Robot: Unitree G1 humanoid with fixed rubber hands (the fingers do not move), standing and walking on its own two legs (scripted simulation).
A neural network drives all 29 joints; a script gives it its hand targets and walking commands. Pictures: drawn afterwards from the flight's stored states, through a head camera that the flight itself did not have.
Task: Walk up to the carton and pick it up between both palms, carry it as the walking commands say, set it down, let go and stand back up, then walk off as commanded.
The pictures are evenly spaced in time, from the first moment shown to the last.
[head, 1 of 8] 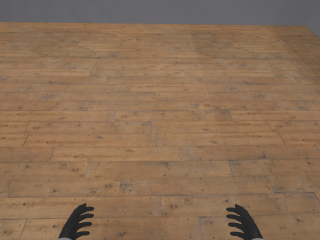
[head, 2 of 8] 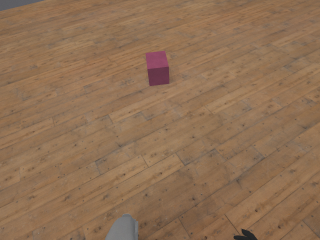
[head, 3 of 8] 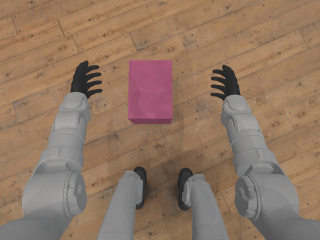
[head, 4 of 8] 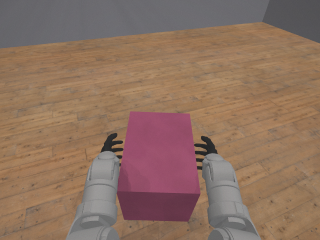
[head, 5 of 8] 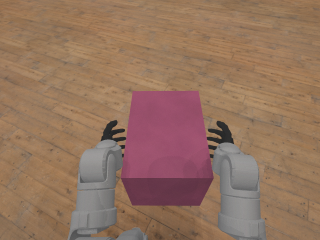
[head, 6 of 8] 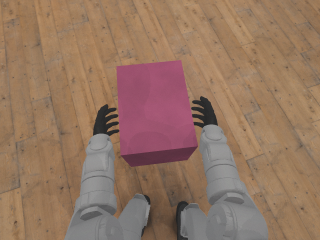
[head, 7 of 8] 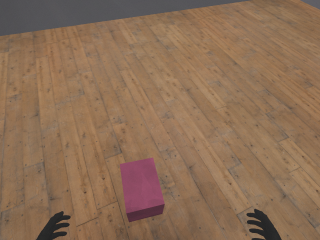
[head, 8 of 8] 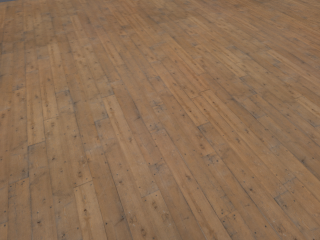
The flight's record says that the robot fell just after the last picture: no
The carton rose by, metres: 0.69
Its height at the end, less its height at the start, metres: +0.00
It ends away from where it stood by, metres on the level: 2.43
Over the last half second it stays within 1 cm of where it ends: yes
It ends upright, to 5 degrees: yes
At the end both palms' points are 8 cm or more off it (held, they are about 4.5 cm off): yes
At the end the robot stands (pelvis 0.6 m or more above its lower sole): yes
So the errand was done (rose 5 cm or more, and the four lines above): yes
